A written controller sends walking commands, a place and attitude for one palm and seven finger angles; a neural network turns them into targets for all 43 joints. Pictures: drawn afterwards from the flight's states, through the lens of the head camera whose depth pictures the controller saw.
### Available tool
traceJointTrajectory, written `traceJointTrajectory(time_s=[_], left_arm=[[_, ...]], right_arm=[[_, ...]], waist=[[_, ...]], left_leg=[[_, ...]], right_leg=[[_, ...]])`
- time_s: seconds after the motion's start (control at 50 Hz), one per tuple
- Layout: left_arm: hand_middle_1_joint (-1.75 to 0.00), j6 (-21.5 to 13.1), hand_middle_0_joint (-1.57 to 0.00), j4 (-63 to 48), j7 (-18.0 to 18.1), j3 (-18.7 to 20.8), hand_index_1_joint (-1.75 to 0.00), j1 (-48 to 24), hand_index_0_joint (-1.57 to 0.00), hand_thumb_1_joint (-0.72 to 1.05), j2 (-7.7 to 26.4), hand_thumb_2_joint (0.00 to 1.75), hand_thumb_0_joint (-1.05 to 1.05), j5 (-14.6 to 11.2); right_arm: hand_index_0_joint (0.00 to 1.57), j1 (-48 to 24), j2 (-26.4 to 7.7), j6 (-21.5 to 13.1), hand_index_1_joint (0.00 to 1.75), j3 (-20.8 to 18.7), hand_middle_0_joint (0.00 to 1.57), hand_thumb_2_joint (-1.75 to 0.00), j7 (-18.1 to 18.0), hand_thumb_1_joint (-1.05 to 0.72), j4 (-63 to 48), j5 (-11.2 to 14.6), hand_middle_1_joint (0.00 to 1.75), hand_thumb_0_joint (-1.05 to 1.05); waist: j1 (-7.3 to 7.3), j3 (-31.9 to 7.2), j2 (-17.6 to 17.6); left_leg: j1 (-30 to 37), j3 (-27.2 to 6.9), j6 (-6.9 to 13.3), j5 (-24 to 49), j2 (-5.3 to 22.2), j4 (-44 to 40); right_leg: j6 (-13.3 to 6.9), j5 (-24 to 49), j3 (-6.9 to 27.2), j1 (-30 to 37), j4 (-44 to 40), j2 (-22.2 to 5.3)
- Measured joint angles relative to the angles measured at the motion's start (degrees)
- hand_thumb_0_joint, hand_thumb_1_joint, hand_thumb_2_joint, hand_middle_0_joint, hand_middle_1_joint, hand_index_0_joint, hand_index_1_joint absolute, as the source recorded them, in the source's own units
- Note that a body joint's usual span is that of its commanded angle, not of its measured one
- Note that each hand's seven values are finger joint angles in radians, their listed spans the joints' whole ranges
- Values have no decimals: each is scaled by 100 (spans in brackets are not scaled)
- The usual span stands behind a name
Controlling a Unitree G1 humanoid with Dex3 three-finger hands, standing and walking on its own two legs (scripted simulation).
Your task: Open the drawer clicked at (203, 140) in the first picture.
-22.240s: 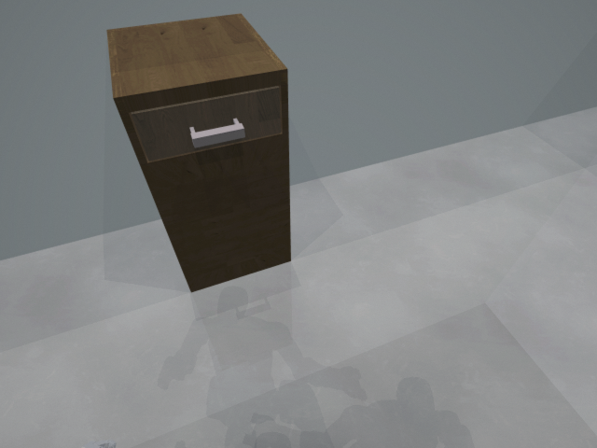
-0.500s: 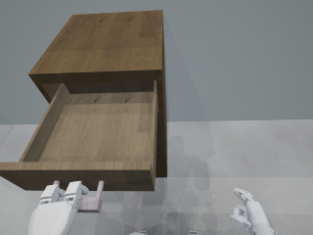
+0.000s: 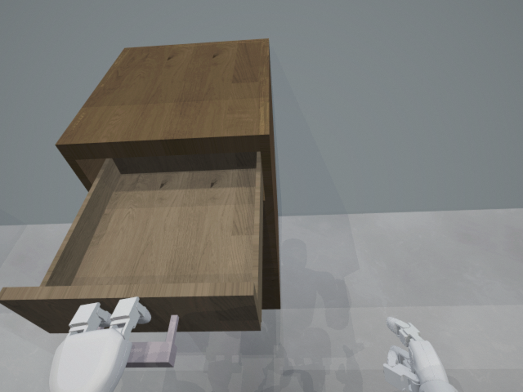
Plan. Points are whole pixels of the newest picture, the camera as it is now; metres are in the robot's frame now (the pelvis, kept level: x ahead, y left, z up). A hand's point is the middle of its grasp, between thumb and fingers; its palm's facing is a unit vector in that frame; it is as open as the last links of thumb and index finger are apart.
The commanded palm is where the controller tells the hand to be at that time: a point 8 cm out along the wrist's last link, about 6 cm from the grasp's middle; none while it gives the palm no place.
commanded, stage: lift the hand off the handle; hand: left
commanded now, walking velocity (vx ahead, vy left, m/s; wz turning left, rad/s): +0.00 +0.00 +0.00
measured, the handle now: (132, 338) +0.20 +0.23 -0.01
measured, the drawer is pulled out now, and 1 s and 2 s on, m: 0.30 0.30 0.30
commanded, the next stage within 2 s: draw the hand back to the body in 0.98 s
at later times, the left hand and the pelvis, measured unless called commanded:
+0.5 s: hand (95, 343) +0.16 +0.23 +0.08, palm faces +0.09 -0.13 -0.99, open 13.7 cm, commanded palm +0.13 +0.22 +0.14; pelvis +0.01 +0.01 +0.02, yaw -1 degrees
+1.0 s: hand (73, 318) +0.17 +0.22 +0.14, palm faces +0.12 -0.16 -0.98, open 13.9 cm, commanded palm +0.13 +0.21 +0.20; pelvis +0.02 +0.02 +0.04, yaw -1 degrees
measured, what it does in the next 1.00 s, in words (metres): stands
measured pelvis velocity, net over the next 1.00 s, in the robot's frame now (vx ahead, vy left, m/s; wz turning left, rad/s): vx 0.02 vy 0.02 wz -0.02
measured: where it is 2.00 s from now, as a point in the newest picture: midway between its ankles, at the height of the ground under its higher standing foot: outside the picture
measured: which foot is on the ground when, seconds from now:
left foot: down 0.00-1.00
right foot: down 0.00-1.00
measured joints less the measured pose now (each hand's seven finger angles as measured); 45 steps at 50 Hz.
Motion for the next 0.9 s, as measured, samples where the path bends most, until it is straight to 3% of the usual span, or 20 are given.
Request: traceJointTrajectory(time_s=[0.42,0.68,0.9], left_arm=[[-121,48,-33,-1152,-624,74,-122,459,-38,-49,218,30,0,-302],[-120,362,-32,-1899,-1210,144,-120,473,-32,-49,361,30,0,-571],[-120,484,-32,-2562,-1585,155,-120,467,-32,-49,501,30,0,-650]], right_arm=[[20,9,16,-19,30,24,20,-90,167,-90,-109,52,30,1],[20,19,-32,60,30,125,20,-90,176,-90,-189,197,30,1],[20,61,-94,120,30,156,20,-90,217,-90,-307,253,30,1]], waist=[[211,88,127],[284,207,252],[360,308,332]], left_leg=[[804,44,47,154,16,-643],[1434,43,81,371,38,-1203],[1856,62,118,512,51,-1562]], right_leg=[[50,159,90,793,-635,11],[97,405,123,1454,-1258,19],[141,590,165,1906,-1692,22]])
